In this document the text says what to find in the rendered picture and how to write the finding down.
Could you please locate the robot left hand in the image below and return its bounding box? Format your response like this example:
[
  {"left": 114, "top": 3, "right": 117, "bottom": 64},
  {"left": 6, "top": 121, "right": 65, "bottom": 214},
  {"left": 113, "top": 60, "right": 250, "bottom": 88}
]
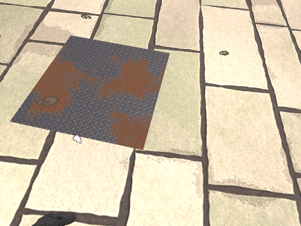
[{"left": 32, "top": 212, "right": 76, "bottom": 226}]

